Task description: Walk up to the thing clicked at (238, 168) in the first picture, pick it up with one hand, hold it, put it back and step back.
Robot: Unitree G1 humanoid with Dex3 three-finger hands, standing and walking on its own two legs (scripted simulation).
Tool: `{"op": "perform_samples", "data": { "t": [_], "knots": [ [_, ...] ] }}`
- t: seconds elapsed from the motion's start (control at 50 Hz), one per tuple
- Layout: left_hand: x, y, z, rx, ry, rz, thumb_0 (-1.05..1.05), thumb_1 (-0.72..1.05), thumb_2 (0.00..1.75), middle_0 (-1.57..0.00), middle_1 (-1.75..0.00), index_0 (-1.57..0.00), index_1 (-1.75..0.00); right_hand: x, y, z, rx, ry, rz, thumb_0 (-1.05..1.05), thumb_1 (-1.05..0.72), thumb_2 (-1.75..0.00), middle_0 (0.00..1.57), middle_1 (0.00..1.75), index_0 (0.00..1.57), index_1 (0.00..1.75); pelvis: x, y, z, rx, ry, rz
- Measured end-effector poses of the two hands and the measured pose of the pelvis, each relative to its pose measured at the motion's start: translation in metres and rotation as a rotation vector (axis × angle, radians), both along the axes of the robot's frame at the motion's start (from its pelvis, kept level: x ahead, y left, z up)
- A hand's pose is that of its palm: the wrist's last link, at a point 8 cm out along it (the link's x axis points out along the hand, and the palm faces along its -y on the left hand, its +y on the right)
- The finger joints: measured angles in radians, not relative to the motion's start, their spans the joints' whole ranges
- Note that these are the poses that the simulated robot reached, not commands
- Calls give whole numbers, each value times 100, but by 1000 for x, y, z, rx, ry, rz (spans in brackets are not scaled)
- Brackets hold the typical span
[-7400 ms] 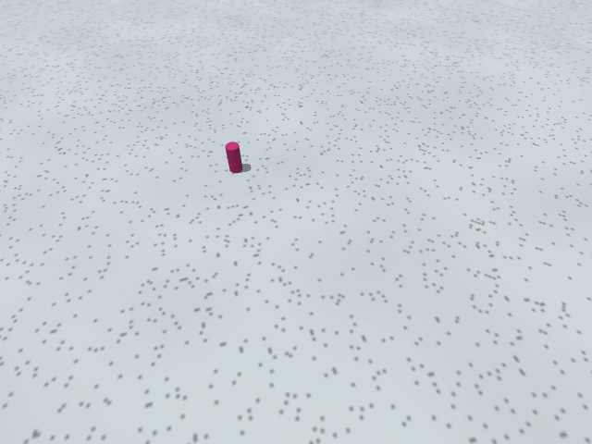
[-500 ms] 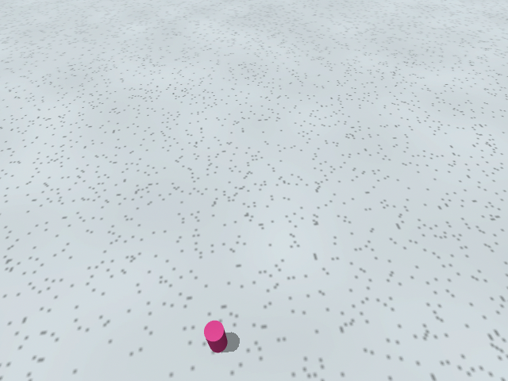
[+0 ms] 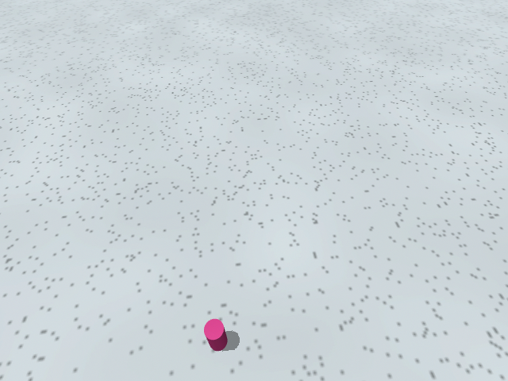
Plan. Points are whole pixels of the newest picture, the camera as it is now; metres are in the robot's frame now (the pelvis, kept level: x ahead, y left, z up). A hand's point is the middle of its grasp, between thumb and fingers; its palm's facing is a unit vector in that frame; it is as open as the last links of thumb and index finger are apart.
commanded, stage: stand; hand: left
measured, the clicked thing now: (216, 335) +0.37 +0.18 -0.71
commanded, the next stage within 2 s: go down in 0.22 s
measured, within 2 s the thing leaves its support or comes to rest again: neither
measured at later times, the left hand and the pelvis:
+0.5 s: hand out of the picture +0.13 +0.25 -0.16, palm faces +0.05 -0.94 -0.33, open 9.6 cm; pelvis -0.01 +0.00 -0.01, yaw +1 degrees
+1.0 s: hand out of the picture +0.15 +0.27 -0.19, palm faces +0.05 -0.94 -0.32, open 16.8 cm; pelvis -0.01 +0.01 -0.07, yaw +0 degrees
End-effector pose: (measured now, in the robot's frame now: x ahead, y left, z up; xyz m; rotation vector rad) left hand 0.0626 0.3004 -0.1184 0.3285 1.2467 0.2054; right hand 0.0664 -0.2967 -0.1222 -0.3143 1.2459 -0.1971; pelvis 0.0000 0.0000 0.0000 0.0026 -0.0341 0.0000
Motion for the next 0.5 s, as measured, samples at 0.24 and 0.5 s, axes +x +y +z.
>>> {"op": "perform_samples", "data": {
  "t": [0.24, 0.5],
  "knots": [
    [1, 0, 1, 3, -2, -1, 1, 90, 90, -20, -30, -21, -30, -1, 0, -1, 4, 0, 1, 1, -90, -90, 21, 30, 20, 30, 0, -1, 0, 1, 0, 0],
    [60, -6, -5, -25, -149, 29, 1, 66, 66, -10, -16, -10, -16, 11, 20, -6, 30, -136, -6, 1, -93, -91, 20, 30, 20, 29, -13, -3, -12, -3, 95, 12]
  ]
}}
